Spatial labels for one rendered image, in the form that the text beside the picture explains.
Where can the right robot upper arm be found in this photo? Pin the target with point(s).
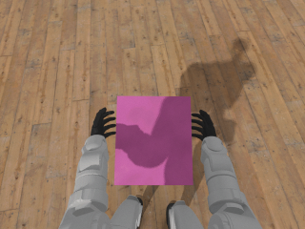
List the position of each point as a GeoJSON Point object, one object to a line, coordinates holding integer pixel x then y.
{"type": "Point", "coordinates": [227, 220]}

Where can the robot left shin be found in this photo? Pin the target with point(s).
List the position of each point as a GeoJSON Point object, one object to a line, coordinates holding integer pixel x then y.
{"type": "Point", "coordinates": [133, 198]}

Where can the carton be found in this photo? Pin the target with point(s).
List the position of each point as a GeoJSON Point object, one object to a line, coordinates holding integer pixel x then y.
{"type": "Point", "coordinates": [153, 140]}

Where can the right robot thigh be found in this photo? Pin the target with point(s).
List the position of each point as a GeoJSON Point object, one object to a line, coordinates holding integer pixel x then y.
{"type": "Point", "coordinates": [183, 217]}

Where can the robot right forearm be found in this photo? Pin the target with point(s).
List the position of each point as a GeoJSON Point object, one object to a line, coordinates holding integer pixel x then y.
{"type": "Point", "coordinates": [224, 192]}

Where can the robot left forearm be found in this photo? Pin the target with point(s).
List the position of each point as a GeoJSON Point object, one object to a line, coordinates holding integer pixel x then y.
{"type": "Point", "coordinates": [90, 186]}

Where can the left robot upper arm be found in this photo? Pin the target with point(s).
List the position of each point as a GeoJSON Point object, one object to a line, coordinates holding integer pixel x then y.
{"type": "Point", "coordinates": [91, 220]}

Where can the robot right hand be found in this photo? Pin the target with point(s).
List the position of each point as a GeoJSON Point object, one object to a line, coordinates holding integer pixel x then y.
{"type": "Point", "coordinates": [206, 123]}

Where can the robot left hand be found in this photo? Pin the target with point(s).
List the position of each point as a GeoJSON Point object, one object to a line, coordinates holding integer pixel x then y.
{"type": "Point", "coordinates": [98, 127]}

